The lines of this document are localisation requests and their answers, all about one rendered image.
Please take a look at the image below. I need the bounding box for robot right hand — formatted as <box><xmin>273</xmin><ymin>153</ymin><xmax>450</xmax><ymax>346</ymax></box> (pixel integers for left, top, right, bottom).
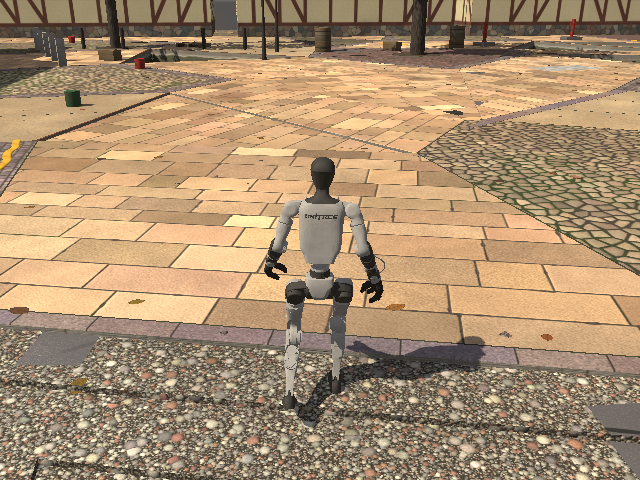
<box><xmin>360</xmin><ymin>280</ymin><xmax>384</xmax><ymax>303</ymax></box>

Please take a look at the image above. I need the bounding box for robot right shin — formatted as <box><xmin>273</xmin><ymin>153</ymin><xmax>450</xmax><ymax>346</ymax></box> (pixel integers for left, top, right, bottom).
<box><xmin>331</xmin><ymin>316</ymin><xmax>346</xmax><ymax>381</ymax></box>

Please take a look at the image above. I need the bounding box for robot torso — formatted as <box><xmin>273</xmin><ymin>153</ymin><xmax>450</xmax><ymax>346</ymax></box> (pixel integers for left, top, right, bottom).
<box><xmin>298</xmin><ymin>195</ymin><xmax>345</xmax><ymax>300</ymax></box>

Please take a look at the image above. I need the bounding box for robot left hand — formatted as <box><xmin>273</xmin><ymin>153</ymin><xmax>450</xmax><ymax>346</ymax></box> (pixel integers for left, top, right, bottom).
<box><xmin>264</xmin><ymin>263</ymin><xmax>287</xmax><ymax>280</ymax></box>

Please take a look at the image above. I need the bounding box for robot left forearm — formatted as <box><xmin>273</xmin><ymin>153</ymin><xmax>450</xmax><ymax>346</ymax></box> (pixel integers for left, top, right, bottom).
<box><xmin>265</xmin><ymin>238</ymin><xmax>282</xmax><ymax>267</ymax></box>

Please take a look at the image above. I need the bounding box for robot right forearm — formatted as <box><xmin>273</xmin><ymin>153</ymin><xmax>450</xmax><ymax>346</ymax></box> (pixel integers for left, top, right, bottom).
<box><xmin>360</xmin><ymin>241</ymin><xmax>381</xmax><ymax>284</ymax></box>

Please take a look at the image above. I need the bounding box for right robot upper arm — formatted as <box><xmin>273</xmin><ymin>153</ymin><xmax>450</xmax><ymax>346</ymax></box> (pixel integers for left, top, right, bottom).
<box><xmin>342</xmin><ymin>201</ymin><xmax>370</xmax><ymax>257</ymax></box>

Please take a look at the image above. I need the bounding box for left robot upper arm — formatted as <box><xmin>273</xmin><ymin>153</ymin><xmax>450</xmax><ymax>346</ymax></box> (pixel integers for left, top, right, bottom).
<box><xmin>271</xmin><ymin>200</ymin><xmax>301</xmax><ymax>254</ymax></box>

